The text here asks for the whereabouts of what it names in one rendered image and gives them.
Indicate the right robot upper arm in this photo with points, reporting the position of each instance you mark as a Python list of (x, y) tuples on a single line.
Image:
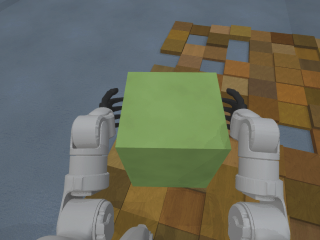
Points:
[(257, 221)]

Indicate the robot right hand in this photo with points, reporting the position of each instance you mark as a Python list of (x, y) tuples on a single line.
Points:
[(236, 104)]

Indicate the carton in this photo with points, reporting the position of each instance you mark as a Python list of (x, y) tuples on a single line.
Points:
[(172, 130)]

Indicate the robot left thigh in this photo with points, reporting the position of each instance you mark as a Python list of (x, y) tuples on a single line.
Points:
[(137, 233)]

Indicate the robot left hand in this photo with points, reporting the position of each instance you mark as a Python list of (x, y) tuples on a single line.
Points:
[(107, 103)]

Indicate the left robot upper arm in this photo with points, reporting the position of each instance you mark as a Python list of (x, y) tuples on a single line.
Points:
[(85, 219)]

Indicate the left robot forearm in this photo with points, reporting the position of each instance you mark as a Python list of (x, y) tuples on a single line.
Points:
[(89, 141)]

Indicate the robot left shin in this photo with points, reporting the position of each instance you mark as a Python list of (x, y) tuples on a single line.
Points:
[(142, 225)]

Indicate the right robot forearm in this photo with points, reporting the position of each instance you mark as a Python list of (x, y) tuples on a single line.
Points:
[(259, 154)]

